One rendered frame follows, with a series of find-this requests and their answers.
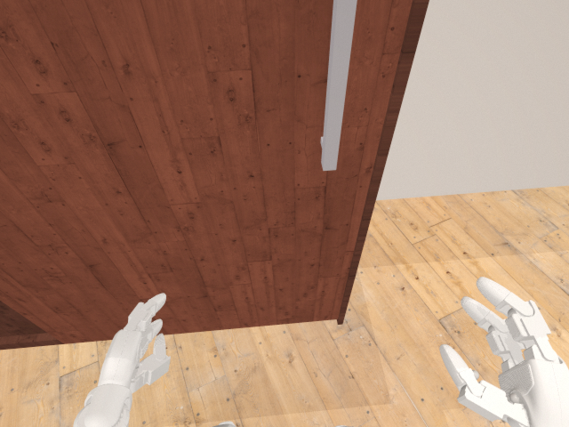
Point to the robot left forearm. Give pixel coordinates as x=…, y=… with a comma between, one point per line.
x=107, y=405

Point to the handle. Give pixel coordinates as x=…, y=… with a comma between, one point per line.
x=344, y=13

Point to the wardrobe door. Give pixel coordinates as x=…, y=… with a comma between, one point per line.
x=174, y=146
x=12, y=323

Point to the robot right hand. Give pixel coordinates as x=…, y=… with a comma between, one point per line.
x=541, y=380

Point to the robot left hand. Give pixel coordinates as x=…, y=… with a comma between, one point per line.
x=131, y=343

